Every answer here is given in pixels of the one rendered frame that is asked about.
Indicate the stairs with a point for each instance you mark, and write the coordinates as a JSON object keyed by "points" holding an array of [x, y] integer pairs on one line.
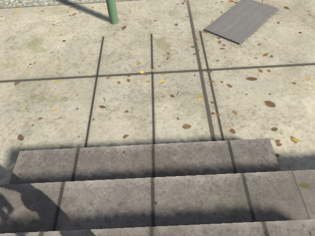
{"points": [[213, 188]]}

